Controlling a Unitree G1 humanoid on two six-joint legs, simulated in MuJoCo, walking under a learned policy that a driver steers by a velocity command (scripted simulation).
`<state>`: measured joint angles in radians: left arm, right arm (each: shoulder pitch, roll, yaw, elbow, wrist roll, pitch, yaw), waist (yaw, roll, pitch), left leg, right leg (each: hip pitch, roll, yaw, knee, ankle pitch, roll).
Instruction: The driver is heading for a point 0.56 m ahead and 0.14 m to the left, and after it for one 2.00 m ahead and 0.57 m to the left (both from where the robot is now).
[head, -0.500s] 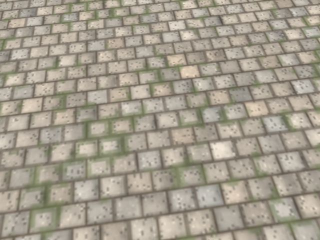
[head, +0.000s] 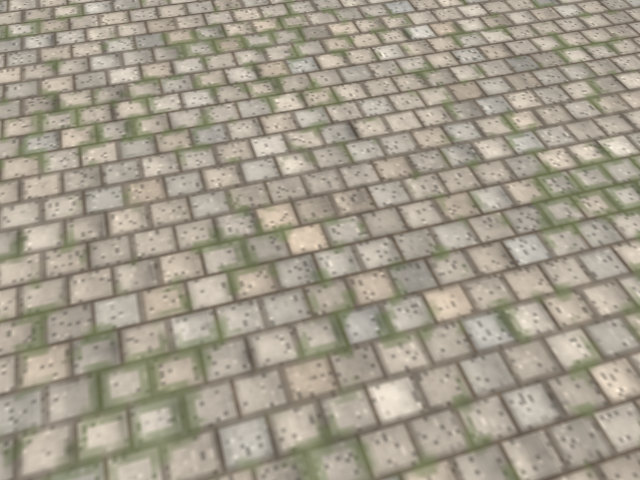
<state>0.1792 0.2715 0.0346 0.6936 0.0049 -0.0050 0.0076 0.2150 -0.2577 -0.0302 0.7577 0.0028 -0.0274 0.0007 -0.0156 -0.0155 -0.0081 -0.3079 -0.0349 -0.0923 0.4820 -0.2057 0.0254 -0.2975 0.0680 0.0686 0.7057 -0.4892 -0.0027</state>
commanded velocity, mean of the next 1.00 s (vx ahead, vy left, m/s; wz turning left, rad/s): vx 0.45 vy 0.00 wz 0.34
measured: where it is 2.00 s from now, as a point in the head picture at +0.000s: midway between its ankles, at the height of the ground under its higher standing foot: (215, 294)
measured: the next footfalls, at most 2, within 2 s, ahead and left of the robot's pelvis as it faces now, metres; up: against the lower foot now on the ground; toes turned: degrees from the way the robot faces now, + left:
right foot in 0.12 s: +0.07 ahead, -0.13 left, +0.00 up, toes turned +7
left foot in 0.52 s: +0.34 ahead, +0.20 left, +0.00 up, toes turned +20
